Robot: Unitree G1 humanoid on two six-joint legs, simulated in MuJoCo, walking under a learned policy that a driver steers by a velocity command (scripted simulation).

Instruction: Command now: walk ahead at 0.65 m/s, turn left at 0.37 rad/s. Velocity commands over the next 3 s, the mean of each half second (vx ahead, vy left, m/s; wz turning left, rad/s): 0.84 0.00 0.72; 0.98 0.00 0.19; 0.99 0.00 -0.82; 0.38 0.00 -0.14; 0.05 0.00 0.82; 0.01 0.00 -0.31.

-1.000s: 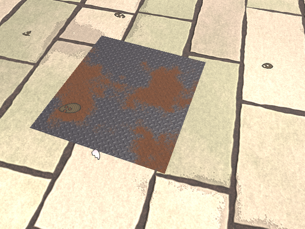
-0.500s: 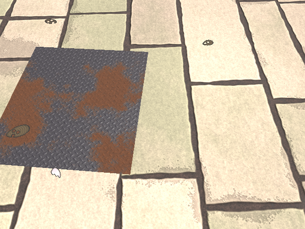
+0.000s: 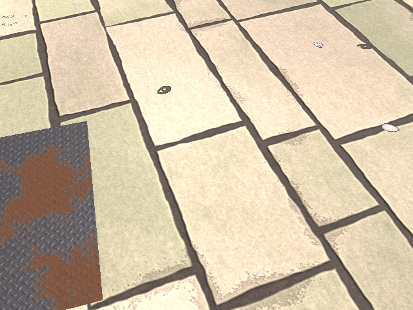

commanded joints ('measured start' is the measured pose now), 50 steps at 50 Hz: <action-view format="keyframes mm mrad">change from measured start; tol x32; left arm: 1 212 180 49 27 -3 -24 38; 38 -199 78 -29 -195 -29 -59 -12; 44 537 343 88 30 -22 -38 32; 50 294 132 46 61 -37 -48 10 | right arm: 1 -242 -107 -24 -146 7 -34 7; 16 -428 -14 24 -222 -13 -8 76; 20 110 -165 -42 -84 -6 -12 34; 50 -236 -78 56 -232 -78 -110 -8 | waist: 1 167 -157 84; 19 -136 -177 -100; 22 -12 263 -243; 32 72 -50 133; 42 218 97 -176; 45 179 -342 -346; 50 54 2 35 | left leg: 1 -664 30 -112 351 54 33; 13 -585 74 101 224 413 24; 19 1 -125 217 85 122 162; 23 641 245 -848 -465 -239 402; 31 -125 -16 -353 -596 201 256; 38 258 55 -170 -627 912 106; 42 437 120 -67 -115 1518 51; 43 281 87 -11 219 1399 40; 45 -431 -176 -67 852 26 -40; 50 -403 44 -107 542 144 -56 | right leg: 1 375 -389 439 -314 -425 -105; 13 170 -244 -182 -403 326 -22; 19 267 -314 -237 254 1477 -18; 20 120 -303 -214 547 1271 -29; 22 -630 35 -44 1257 -202 58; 36 -345 -95 -64 175 517 30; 42 0 66 -90 107 191 -92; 45 597 -305 925 -136 -243 -358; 50 -19 -154 558 -253 -122 -274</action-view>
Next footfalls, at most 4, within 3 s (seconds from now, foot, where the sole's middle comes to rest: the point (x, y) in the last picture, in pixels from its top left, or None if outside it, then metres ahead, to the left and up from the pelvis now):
0.42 left None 0.38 0.14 -0.77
0.86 right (133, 219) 0.85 0.26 -0.77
1.28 left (49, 168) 1.12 0.62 -0.78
1.68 right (102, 100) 1.52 0.45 -0.77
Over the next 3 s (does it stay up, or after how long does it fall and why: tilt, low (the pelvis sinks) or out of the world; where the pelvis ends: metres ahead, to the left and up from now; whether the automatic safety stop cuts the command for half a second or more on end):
stays up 1.49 0.56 0.00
